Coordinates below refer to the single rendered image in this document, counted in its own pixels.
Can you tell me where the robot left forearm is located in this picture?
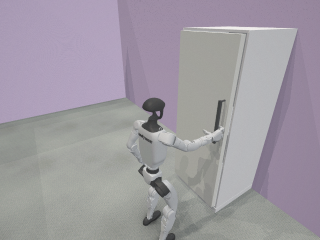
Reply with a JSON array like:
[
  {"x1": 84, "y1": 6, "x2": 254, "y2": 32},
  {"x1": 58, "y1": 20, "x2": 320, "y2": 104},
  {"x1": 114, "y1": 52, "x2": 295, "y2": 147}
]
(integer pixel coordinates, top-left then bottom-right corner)
[{"x1": 128, "y1": 147, "x2": 142, "y2": 160}]

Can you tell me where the fridge door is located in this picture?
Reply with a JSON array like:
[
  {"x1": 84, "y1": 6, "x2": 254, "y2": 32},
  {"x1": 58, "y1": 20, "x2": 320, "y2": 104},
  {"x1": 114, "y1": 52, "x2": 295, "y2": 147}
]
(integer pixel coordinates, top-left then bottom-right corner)
[{"x1": 174, "y1": 30, "x2": 246, "y2": 207}]

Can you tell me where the robot head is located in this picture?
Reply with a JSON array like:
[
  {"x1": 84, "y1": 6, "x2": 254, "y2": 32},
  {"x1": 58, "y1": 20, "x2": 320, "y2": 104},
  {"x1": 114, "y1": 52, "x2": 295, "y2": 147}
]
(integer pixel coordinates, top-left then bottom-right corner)
[{"x1": 141, "y1": 97, "x2": 165, "y2": 133}]

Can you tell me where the right robot thigh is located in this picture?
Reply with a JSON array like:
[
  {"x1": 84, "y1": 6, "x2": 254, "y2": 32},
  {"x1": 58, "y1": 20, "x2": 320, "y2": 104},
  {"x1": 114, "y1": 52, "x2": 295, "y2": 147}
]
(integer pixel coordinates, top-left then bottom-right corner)
[{"x1": 154, "y1": 178, "x2": 178, "y2": 218}]

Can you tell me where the robot right forearm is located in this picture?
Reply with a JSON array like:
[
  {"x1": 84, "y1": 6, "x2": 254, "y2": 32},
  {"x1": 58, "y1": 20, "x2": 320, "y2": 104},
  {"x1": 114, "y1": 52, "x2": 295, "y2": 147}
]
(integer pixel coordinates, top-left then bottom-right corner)
[{"x1": 187, "y1": 134, "x2": 214, "y2": 152}]

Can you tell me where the robot right hand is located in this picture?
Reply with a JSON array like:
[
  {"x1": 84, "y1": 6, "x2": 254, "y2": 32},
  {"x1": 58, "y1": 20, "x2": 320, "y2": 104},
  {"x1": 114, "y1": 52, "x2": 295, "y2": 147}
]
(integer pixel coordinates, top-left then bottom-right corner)
[{"x1": 202, "y1": 125, "x2": 225, "y2": 142}]

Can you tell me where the handle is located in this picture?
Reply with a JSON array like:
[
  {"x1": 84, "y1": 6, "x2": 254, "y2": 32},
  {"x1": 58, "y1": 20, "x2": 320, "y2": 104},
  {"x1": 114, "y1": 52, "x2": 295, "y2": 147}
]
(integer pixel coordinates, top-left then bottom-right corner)
[{"x1": 212, "y1": 99, "x2": 226, "y2": 144}]

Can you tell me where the robot left upper arm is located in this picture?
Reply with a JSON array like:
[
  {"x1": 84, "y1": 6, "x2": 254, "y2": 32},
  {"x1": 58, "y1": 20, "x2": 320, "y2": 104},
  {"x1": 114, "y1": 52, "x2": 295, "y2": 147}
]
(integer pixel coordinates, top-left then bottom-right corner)
[{"x1": 126, "y1": 120, "x2": 145, "y2": 151}]

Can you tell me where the robot right upper arm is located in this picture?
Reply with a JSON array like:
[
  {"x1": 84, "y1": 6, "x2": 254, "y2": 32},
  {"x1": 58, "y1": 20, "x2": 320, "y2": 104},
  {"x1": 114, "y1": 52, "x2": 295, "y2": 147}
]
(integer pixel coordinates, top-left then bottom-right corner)
[{"x1": 158, "y1": 132, "x2": 192, "y2": 152}]

